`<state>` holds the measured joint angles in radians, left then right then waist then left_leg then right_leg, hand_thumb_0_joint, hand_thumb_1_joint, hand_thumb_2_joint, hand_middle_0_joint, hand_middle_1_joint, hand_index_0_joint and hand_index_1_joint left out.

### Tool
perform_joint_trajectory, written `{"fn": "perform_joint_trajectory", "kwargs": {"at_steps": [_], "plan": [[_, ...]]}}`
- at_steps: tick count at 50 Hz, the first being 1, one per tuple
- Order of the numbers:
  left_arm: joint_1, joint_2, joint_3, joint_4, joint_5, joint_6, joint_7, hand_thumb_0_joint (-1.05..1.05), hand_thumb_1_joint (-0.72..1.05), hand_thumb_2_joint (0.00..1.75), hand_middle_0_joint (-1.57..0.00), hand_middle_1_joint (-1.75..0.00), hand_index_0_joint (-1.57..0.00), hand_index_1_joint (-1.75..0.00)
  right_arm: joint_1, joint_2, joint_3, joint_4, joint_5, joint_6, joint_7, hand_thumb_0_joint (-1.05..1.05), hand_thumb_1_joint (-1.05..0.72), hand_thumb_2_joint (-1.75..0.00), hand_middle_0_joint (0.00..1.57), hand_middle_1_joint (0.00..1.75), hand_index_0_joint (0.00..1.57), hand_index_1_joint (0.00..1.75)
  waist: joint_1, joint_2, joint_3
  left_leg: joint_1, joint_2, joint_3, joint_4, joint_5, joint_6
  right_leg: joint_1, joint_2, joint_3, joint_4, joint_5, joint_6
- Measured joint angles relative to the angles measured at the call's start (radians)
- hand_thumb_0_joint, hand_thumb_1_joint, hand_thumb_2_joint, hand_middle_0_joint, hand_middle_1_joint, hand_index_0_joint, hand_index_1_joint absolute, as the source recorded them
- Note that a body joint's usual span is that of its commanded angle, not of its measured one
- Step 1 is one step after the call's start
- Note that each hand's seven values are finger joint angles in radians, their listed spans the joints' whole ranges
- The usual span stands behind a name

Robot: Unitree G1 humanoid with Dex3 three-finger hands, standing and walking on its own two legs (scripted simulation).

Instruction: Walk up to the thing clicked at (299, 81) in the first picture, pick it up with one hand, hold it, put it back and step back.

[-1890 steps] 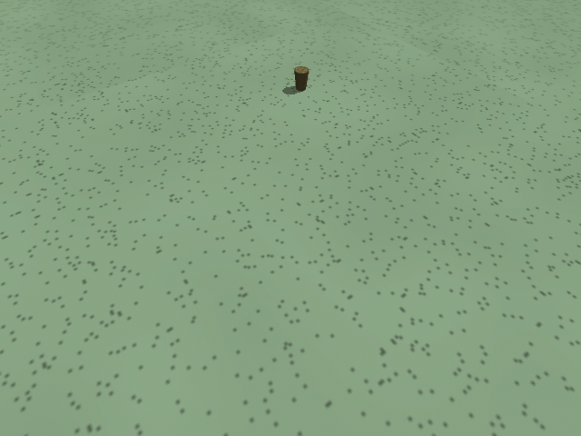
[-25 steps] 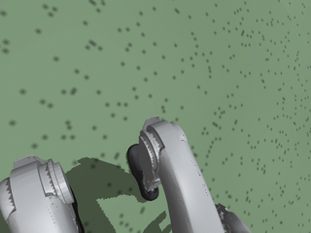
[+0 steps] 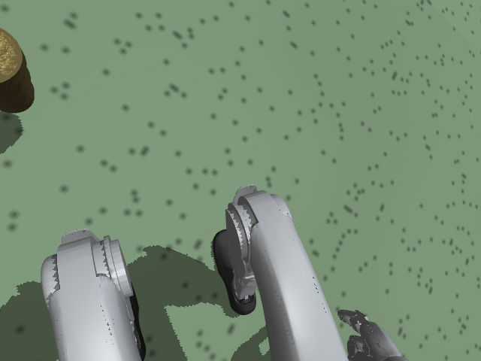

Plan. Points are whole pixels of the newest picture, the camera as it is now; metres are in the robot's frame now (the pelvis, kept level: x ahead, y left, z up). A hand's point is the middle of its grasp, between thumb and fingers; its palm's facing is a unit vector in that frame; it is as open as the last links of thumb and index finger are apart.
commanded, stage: lift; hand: left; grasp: from the side
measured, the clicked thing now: out of the picture +0.57 +0.26 -0.21
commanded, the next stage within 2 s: hold in 1.74 s
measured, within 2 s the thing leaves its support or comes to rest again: neither
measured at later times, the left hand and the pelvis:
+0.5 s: hand out of the picture +0.52 +0.28 -0.07, palm faces -0.48 -0.11 -0.87, open 11.5 cm; pelvis +0.00 +0.00 +0.04, yaw +3 degrees
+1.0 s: hand out of the picture +0.41 +0.27 +0.12, palm faces -0.49 -0.14 -0.86, open 11.5 cm; pelvis +0.02 -0.01 +0.20, yaw +7 degrees
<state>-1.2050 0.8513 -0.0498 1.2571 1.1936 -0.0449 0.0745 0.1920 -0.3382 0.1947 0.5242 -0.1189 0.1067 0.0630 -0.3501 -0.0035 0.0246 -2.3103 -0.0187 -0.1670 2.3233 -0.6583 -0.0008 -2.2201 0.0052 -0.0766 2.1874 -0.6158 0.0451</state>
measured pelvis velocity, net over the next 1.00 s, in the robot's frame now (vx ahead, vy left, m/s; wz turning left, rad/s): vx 0.02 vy -0.01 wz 0.12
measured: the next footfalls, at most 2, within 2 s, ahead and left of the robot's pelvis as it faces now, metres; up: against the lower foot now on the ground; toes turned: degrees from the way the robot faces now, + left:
none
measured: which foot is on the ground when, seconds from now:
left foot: down 0.00-1.00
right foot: down 0.00-1.00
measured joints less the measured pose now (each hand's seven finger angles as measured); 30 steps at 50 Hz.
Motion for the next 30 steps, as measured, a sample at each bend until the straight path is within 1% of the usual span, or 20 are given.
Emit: {"fn": "perform_joint_trajectory", "kwargs": {"at_steps": [3,7,9,12,14,17,21,25,30], "plan": [[-0.006,0.0,0.009,0.012,0.006,0.004,0.011,0.02,-0.13,0.78,-0.82,-1.08,-0.38,-0.83,0.012,0.01,0.0,0.007,0.005,0.003,-0.003,0.0,-0.92,-0.91,0.2,0.3,0.2,0.3,-0.005,0.005,-0.006,-0.003,0.002,0.007,-0.001,0.004,0.002,-0.006,0.001,0.007,0.002,0.004,0.003],[-0.014,-0.001,0.02,0.025,-0.001,0.019,0.011,0.01,-0.14,0.78,-0.82,-1.08,-0.38,-0.83,0.027,0.023,0.002,0.015,0.012,0.007,-0.003,0.0,-0.92,-0.91,0.2,0.3,0.2,0.3,-0.008,0.012,-0.015,-0.003,0.007,0.016,-0.006,0.006,0.004,-0.012,0.005,0.015,0.001,0.008,0.004],[-0.013,-0.003,0.021,0.024,-0.01,0.029,0.001,0.01,-0.13,0.78,-0.81,-1.08,-0.37,-0.83,0.035,0.03,0.0,0.018,0.016,0.009,-0.004,0.0,-0.93,-0.91,0.2,0.3,0.2,0.3,-0.006,0.018,-0.021,-0.001,0.008,0.02,-0.012,0.006,0.005,-0.012,0.005,0.018,-0.002,0.009,0.004],[-0.001,-0.014,0.019,0.006,-0.032,0.044,-0.03,0.01,-0.12,0.79,-0.79,-1.1,-0.35,-0.84,0.044,0.04,-0.006,0.025,0.024,0.017,-0.005,0.0,-0.93,-0.91,0.2,0.3,0.2,0.3,0.003,0.025,-0.034,0.01,0.013,0.027,-0.026,0.004,0.006,-0.006,0.008,0.025,-0.013,0.009,0.01],[0.015,-0.022,0.019,-0.012,-0.047,0.048,-0.058,0.0,-0.12,0.79,-0.78,-1.12,-0.34,-0.85,0.05,0.044,-0.01,0.027,0.03,0.024,-0.007,0.0,-0.93,-0.91,0.2,0.3,0.2,0.3,0.011,0.03,-0.043,0.022,0.015,0.03,-0.037,0.002,0.007,0.003,0.008,0.027,-0.023,0.009,0.012],[0.046,-0.035,0.015,-0.052,-0.06,0.044,-0.104,-0.01,-0.11,0.8,-0.77,-1.13,-0.33,-0.86,0.056,0.043,-0.017,0.025,0.038,0.031,-0.014,0.0,-0.93,-0.91,0.2,0.3,0.2,0.3,0.025,0.038,-0.054,0.041,0.016,0.032,-0.057,0.001,0.008,0.021,0.007,0.028,-0.042,0.008,0.009],[0.108,-0.059,0.022,-0.138,-0.083,0.025,-0.147,-0.01,-0.11,0.81,-0.77,-1.13,-0.32,-0.86,0.066,0.037,-0.042,0.013,0.052,0.041,-0.028,0.0,-0.93,-0.91,0.2,0.3,0.2,0.3,0.048,0.047,-0.074,0.071,0.014,0.039,-0.093,0.005,0.007,0.05,0.001,0.031,-0.072,0.006,0.001],[0.191,-0.091,0.032,-0.24,-0.116,0.009,-0.16,-0.01,-0.11,0.8,-0.77,-1.13,-0.32,-0.86,0.066,0.03,-0.073,0.006,0.065,0.05,-0.041,0.0,-0.92,-0.91,0.2,0.3,0.2,0.3,0.074,0.05,-0.099,0.114,0.013,0.053,-0.144,0.009,0.008,0.088,-0.005,0.04,-0.113,0.006,-0.001],[0.279,-0.135,0.018,-0.321,-0.145,0.018,-0.146,0.0,-0.1,0.79,-0.77,-1.13,-0.33,-0.86,0.044,0.031,-0.114,0.021,0.082,0.055,-0.055,0.0,-0.92,-0.91,0.2,0.3,0.2,0.3,0.109,0.043,-0.138,0.196,0.015,0.075,-0.222,0.011,0.009,0.158,-0.01,0.057,-0.175,0.005,0.003]]}}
